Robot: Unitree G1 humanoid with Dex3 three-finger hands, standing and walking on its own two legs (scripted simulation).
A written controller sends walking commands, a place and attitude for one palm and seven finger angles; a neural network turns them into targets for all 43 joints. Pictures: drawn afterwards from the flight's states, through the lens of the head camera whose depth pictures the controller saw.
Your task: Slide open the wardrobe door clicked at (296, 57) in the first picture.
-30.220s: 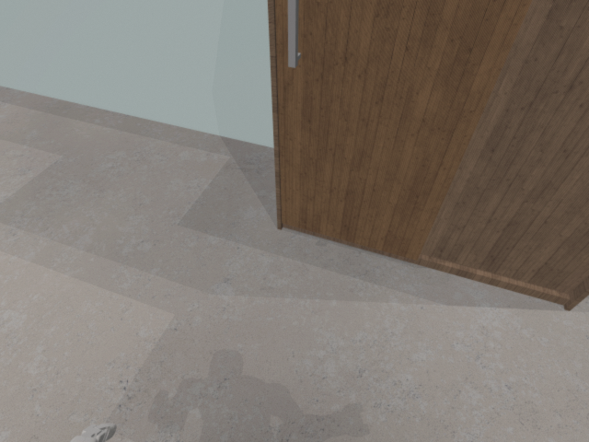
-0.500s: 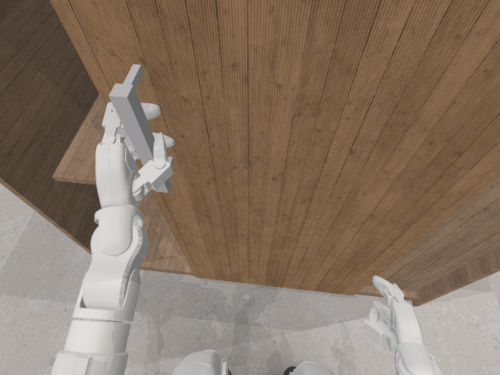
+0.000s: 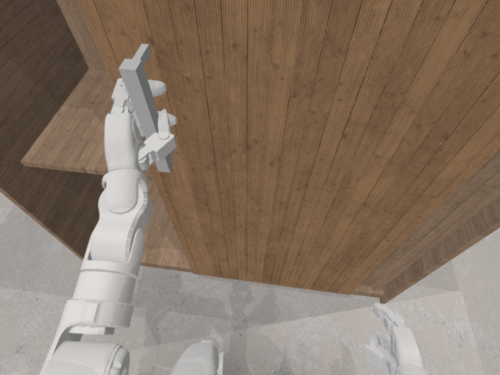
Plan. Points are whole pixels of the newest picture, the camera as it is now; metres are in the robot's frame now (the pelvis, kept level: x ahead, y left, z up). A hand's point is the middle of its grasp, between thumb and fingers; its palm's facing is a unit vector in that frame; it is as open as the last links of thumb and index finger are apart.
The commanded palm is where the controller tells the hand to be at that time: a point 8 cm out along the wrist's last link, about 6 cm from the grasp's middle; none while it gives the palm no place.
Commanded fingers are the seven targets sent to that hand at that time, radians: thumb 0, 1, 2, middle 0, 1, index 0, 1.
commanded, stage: step sideways, sliding the door along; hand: left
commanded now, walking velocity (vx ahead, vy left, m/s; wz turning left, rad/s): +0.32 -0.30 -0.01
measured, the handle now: (155, 115) +0.44 +0.20 +0.15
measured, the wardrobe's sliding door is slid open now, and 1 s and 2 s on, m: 0.44 0.49 0.49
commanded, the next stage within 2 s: stop walking and hold the door there in 0.60 s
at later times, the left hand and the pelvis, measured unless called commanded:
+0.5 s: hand (204, 137) +0.40 +0.12 +0.15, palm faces +0.45 -0.89 -0.08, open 6.5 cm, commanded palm +0.36 +0.09 +0.14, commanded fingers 0.00 0.90 0.90 -0.45 -1.40 -0.45 -1.40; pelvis +0.02 -0.13 +0.00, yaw +4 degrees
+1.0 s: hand (196, 139) +0.40 +0.13 +0.14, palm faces +0.59 -0.73 -0.36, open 6.6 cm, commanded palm +0.35 +0.15 +0.13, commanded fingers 0.00 0.90 0.90 -0.45 -1.40 -0.45 -1.40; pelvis +0.07 -0.21 +0.00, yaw -1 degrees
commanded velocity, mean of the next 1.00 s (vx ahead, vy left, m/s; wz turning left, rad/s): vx -0.06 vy -0.13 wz -0.03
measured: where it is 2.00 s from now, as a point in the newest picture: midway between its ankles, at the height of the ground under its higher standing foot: outside the picture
